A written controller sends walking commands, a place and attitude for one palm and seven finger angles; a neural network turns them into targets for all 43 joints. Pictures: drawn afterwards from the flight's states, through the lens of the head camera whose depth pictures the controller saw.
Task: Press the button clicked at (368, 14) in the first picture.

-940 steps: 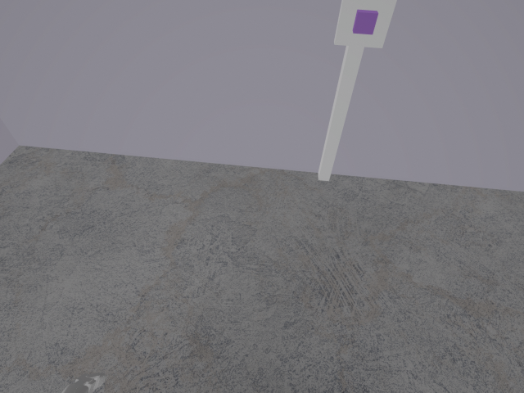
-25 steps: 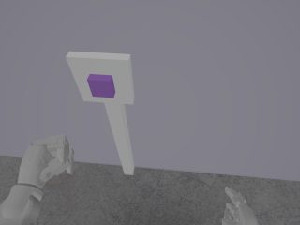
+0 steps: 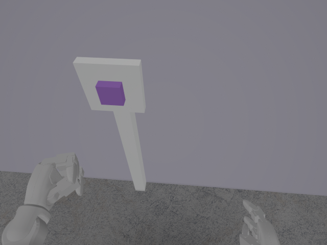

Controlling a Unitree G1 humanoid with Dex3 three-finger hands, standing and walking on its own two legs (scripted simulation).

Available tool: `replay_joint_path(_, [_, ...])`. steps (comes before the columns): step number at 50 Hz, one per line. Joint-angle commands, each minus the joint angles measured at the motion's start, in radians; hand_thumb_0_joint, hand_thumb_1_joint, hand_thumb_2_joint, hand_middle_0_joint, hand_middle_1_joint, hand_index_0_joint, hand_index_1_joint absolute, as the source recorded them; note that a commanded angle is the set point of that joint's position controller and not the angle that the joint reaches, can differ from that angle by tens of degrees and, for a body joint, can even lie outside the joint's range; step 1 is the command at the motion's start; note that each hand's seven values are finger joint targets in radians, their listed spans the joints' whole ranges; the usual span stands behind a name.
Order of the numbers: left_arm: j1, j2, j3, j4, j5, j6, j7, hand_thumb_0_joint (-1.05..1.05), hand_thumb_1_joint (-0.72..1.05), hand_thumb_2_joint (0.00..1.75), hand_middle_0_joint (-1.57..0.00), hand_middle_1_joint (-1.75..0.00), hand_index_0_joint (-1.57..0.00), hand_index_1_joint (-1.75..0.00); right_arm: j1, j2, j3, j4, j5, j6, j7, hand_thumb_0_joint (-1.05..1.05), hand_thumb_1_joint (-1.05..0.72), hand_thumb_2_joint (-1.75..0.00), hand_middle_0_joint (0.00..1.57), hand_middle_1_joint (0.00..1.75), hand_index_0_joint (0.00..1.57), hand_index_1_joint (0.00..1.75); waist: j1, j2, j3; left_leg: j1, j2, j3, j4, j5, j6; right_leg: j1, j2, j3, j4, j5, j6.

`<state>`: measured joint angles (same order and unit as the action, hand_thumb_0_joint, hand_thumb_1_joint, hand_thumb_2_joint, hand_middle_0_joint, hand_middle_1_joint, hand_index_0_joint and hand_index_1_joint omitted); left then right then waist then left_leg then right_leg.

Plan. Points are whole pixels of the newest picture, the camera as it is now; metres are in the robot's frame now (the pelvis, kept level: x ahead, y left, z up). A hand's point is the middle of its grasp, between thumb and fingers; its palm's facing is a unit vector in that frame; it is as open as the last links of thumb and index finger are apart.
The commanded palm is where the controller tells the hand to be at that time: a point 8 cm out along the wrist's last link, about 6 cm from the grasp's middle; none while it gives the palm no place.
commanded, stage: aim a knuckle at the button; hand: left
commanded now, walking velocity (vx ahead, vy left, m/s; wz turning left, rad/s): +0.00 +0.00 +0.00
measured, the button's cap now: (111, 92) +0.50 +0.19 +0.09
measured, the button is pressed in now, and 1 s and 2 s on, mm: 0 0 0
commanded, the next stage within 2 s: none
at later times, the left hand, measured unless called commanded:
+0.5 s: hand (95, 150) +0.31 +0.19 +0.08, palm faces -0.01 -1.00 -0.04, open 3.1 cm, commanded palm +0.29 +0.24 +0.08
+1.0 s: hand (109, 130) +0.38 +0.18 +0.06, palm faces +0.00 -1.00 -0.03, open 3.1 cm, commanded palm +0.36 +0.23 +0.07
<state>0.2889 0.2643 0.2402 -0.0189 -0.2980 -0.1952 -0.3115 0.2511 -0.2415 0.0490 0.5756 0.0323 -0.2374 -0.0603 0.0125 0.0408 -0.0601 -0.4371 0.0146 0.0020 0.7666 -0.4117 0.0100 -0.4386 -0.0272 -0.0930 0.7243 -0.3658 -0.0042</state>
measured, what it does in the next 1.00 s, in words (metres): stands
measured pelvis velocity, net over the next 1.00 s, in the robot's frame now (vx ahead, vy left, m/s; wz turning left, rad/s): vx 0.00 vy -0.01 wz -0.03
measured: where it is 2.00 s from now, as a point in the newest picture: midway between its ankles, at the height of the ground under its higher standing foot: outside the picture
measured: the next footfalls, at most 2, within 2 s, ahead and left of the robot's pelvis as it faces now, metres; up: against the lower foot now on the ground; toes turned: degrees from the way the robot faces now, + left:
none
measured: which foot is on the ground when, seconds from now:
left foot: down 0.00-1.00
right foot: down 0.00-1.00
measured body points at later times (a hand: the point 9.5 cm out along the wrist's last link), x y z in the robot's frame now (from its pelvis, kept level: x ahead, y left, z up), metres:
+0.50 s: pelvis +0.00 +0.00 +0.00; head +0.03 -0.01 +0.45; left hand +0.31 +0.24 +0.08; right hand +0.14 -0.25 -0.09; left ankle -0.01 +0.11 -0.71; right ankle +0.00 -0.12 -0.71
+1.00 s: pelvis +0.00 -0.01 +0.00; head +0.06 -0.01 +0.44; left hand +0.38 +0.23 +0.07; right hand +0.10 -0.27 -0.11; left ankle -0.01 +0.11 -0.71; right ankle +0.00 -0.12 -0.71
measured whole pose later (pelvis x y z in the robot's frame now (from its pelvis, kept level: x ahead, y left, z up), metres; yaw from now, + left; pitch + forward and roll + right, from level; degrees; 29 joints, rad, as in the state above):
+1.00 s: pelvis +0.00 -0.01 +0.00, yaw -1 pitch +10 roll +0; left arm -0.36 0.30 0.28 0.64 -0.20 -0.30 -0.25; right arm 0.29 -0.26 0.02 0.63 0.02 -0.09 -0.04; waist -0.05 0.02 -0.05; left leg -0.55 0.02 0.03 0.78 -0.41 0.00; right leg -0.57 -0.02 -0.07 0.77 -0.37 -0.02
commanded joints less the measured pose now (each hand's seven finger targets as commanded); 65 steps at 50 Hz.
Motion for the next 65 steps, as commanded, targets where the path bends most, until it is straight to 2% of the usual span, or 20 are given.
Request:
replay_joint_path(1, [-0.254, 0.151, 0.085, -0.187, -0.022, -0.094, 0.021, 0.0, 0.9, 0.9, -1.3, -1.5, -1.3, -1.5, -0.076, -0.132, -0.052, -0.136, 0.008, -0.059, -0.018, 0.0, -0.9, -0.9, 0.2, 0.3, 0.2, 0.3, -0.02, -0.009, -0.109, 0.028, -0.018, -0.026, -0.119, 0.207, 0.003, 0.056, 0.033, 0.039, -0.102, 0.158, -0.009])
replay_joint_path(3, [-0.324, 0.14, 0.06, -0.136, -0.014, -0.094, 0.017, 0.0, 0.9, 0.9, -1.3, -1.5, -1.3, -1.5, -0.071, -0.134, -0.05, -0.119, 0.011, -0.063, -0.023, 0.0, -0.9, -0.9, 0.2, 0.3, 0.2, 0.3, -0.031, 0.029, -0.099, 0.032, -0.019, -0.028, -0.118, 0.18, 0.002, 0.033, 0.03, 0.041, -0.105, 0.129, -0.01])
replay_joint_path(5, [-0.364, 0.151, 0.05, -0.087, -0.008, -0.087, 0.005, 0.0, 0.9, 0.9, -1.3, -1.5, -1.3, -1.5, -0.065, -0.142, -0.05, -0.113, 0.011, -0.061, -0.027, 0.0, -0.9, -0.9, 0.2, 0.3, 0.2, 0.3, -0.039, -0.02, -0.104, 0.021, -0.016, -0.034, -0.116, 0.166, 0.005, 0.032, 0.034, 0.044, -0.106, 0.108, -0.01])
replay_joint_path(12, [-0.474, 0.178, 0.069, -0.009, 0.002, -0.069, 0.005, 0.0, 0.9, 0.9, -1.3, -1.5, -1.3, -1.5, -0.067, -0.138, -0.052, -0.117, 0.01, -0.051, -0.03, 0.0, -0.9, -0.9, 0.2, 0.3, 0.2, 0.3, -0.015, 0.02, -0.207, 0.042, -0.022, -0.027, -0.117, 0.228, 0.001, 0.082, 0.023, 0.047, -0.086, 0.186, -0.012])
replay_joint_path(14, [-0.458, 0.205, 0.114, 0.031, -0.001, -0.074, 0.023, 0.0, 0.9, 0.9, -1.3, -1.5, -1.3, -1.5, -0.06, -0.138, -0.054, -0.115, 0.006, -0.045, -0.027, 0.0, -0.9, -0.9, 0.2, 0.3, 0.2, 0.3, -0.002, 0.003, -0.212, 0.036, -0.02, -0.023, -0.119, 0.261, -0.002, 0.099, 0.023, 0.045, -0.079, 0.227, -0.014])
replay_joint_path(15, [-0.461, 0.232, 0.136, 0.053, -0.001, -0.079, 0.031, 0.0, 0.9, 0.9, -1.3, -1.5, -1.3, -1.5, -0.055, -0.143, -0.054, -0.115, 0.005, -0.036, -0.025, 0.0, -0.9, -0.9, 0.2, 0.3, 0.2, 0.3, -0.001, -0.053, -0.21, 0.016, -0.017, -0.025, -0.117, 0.262, 0.001, 0.11, 0.028, 0.046, -0.078, 0.225, -0.011])
replay_joint_path(16, [-0.483, 0.211, 0.121, 0.048, 0.003, -0.086, 0.035, 0.0, 0.9, 0.9, -1.3, -1.5, -1.3, -1.5, -0.059, -0.138, -0.055, -0.119, 0.005, -0.033, -0.023, 0.0, -0.9, -0.9, 0.2, 0.3, 0.2, 0.3, 0.0, -0.023, -0.219, 0.023, -0.02, -0.021, -0.119, 0.285, 0.0, 0.112, 0.025, 0.046, -0.069, 0.254, -0.013])
replay_joint_path(24, [-0.595, 0.144, 0.035, 0.126, 0.039, -0.101, 0.052, 0.0, 0.9, 0.9, -1.3, -1.5, -1.3, -1.5, -0.024, -0.143, -0.067, -0.104, 0.007, -0.009, -0.007, 0.0, -0.9, -0.9, 0.2, 0.3, 0.2, 0.3, -0.031, 0.006, -0.213, 0.039, -0.015, -0.011, -0.115, 0.283, -0.003, 0.065, 0.026, 0.045, -0.067, 0.27, -0.012])
replay_joint_path(25, [-0.617, 0.165, 0.047, 0.16, 0.041, -0.101, 0.056, 0.0, 0.9, 0.9, -1.3, -1.5, -1.3, -1.5, -0.017, -0.148, -0.067, -0.097, 0.006, -0.003, -0.009, 0.0, -0.9, -0.9, 0.2, 0.3, 0.2, 0.3, -0.039, -0.054, -0.197, 0.02, -0.012, -0.014, -0.112, 0.273, 0.0, 0.066, 0.03, 0.046, -0.069, 0.261, -0.011])
replay_joint_path(31, [-0.776, 0.225, 0.097, 0.205, 0.056, -0.137, 0.082, 0.0, 0.9, 0.9, -1.3, -1.5, -1.3, -1.5, 0.0, -0.146, -0.069, -0.077, -0.001, 0.025, -0.01, 0.0, -0.9, -0.9, 0.2, 0.3, 0.2, 0.3, -0.04, -0.033, -0.274, 0.024, -0.018, -0.005, -0.099, 0.29, 0.003, 0.098, 0.024, 0.067, -0.057, 0.298, -0.008])
replay_joint_path(34, [-0.787, 0.193, 0.075, 0.243, 0.064, -0.158, 0.088, 0.0, 0.9, 0.9, -1.3, -1.5, -1.3, -1.5, 0.009, -0.137, -0.069, -0.072, -0.002, 0.036, -0.005, 0.0, -0.9, -0.9, 0.2, 0.3, 0.2, 0.3, -0.034, 0.012, -0.297, 0.042, -0.018, -0.003, -0.096, 0.336, -0.002, 0.101, 0.025, 0.061, -0.041, 0.345, -0.014])
replay_joint_path(40, [-0.815, 0.22, 0.098, 0.413, 0.066, -0.144, 0.073, 0.0, 0.9, 0.9, -1.3, -1.5, -1.3, -1.5, 0.038, -0.153, -0.074, -0.062, -0.002, 0.073, 0.002, 0.0, -0.9, -0.9, 0.2, 0.3, 0.2, 0.3, -0.045, -0.086, -0.27, -0.022, -0.016, 0.007, -0.081, 0.321, 0.006, 0.107, 0.027, 0.071, -0.044, 0.374, -0.007])
replay_joint_path(43, [-0.891, 0.202, 0.077, 0.42, 0.069, -0.15, 0.065, 0.0, 0.9, 0.9, -1.3, -1.5, -1.3, -1.5, 0.038, -0.149, -0.074, -0.069, 0.001, 0.088, 0.004, 0.0, -0.9, -0.9, 0.2, 0.3, 0.2, 0.3, -0.05, -0.024, -0.282, -0.016, -0.02, 0.013, -0.078, 0.313, 0.004, 0.088, 0.024, 0.074, -0.04, 0.366, -0.01])
replay_joint_path(46, [-0.948, 0.26, 0.122, 0.432, 0.072, -0.177, 0.069, 0.0, 0.9, 0.9, -1.3, -1.5, -1.3, -1.5, 0.056, -0.154, -0.078, -0.063, -0.003, 0.102, 0.004, 0.0, -0.9, -0.9, 0.2, 0.3, 0.2, 0.3, -0.051, -0.054, -0.314, -0.028, -0.018, 0.01, -0.067, 0.324, 0.007, 0.107, 0.027, 0.081, -0.031, 0.384, -0.009])
replay_joint_path(49, [-1.052, 0.224, 0.077, 0.435, 0.082, -0.207, 0.072, 0.0, 0.9, 0.9, -1.3, -1.5, -1.3, -1.5, 0.065, -0.146, -0.077, -0.052, -0.004, 0.107, 0.006, 0.0, -0.9, -0.9, 0.2, 0.3, 0.2, 0.3, -0.07, 0.016, -0.338, 0.005, -0.018, 0.008, -0.057, 0.332, 0.005, 0.068, 0.03, 0.078, -0.019, 0.378, -0.012])
replay_joint_path(54, [-1.106, 0.207, 0.057, 0.546, 0.098, -0.215, 0.081, 0.0, 0.9, 0.9, -1.3, -1.5, -1.3, -1.5, 0.09, -0.152, -0.081, -0.031, -0.007, 0.123, 0.011, 0.0, -0.9, -0.9, 0.2, 0.3, 0.2, 0.3, -0.082, 0.013, -0.331, -0.007, -0.015, 0.0, -0.045, 0.327, 0.003, 0.018, 0.032, 0.07, -0.007, 0.358, -0.014])
replay_joint_path(56, [-1.134, 0.227, 0.07, 0.617, 0.106, -0.208, 0.086, 0.0, 0.9, 0.9, -1.3, -1.5, -1.3, -1.5, 0.101, -0.159, -0.081, -0.024, -0.006, 0.135, 0.013, 0.0, -0.9, -0.9, 0.2, 0.3, 0.2, 0.3, -0.091, -0.029, -0.316, -0.041, -0.013, -0.003, -0.044, 0.295, 0.005, 0.003, 0.034, 0.067, -0.006, 0.327, -0.012])
replay_joint_path(60, [-1.107, 0.294, 0.136, 0.635, 0.116, -0.216, 0.101, 0.0, 0.9, 0.9, -1.3, -1.5, -1.3, -1.5, 0.115, -0.164, -0.085, -0.041, -0.012, 0.154, 0.019, 0.0, -0.9, -0.9, 0.2, 0.3, 0.2, 0.3, -0.057, -0.012, -0.386, -0.047, -0.016, 0.001, -0.038, 0.33, 0.005, 0.047, 0.034, 0.073, 0.012, 0.358, -0.018])
replay_joint_path(64, [-1.053, 0.282, 0.142, 0.537, 0.106, -0.245, 0.107, 0.0, 0.9, 0.9, -1.3, -1.5, -1.3, -1.5, 0.117, -0.151, -0.086, -0.07, -0.016, 0.161, 0.031, 0.0, -0.9, -0.9, 0.2, 0.3, 0.2, 0.3, -0.038, 0.016, -0.454, -0.017, -0.012, 0.012, -0.037, 0.423, 0.003, 0.104, 0.035, 0.079, 0.024, 0.451, -0.016])
replay_joint_path(65, [-1.028, 0.3, 0.162, 0.535, 0.104, -0.249, 0.11, 0.0, 0.9, 0.9, -1.3, -1.5, -1.3, -1.5, 0.12, -0.153, -0.089, -0.071, -0.016, 0.163, 0.031, 0.0, -0.9, -0.9, 0.2, 0.3, 0.2, 0.3, -0.037, -0.013, -0.451, -0.021, -0.007, 0.009, -0.035, 0.439, 0.006, 0.111, 0.038, 0.078, 0.024, 0.463, -0.017])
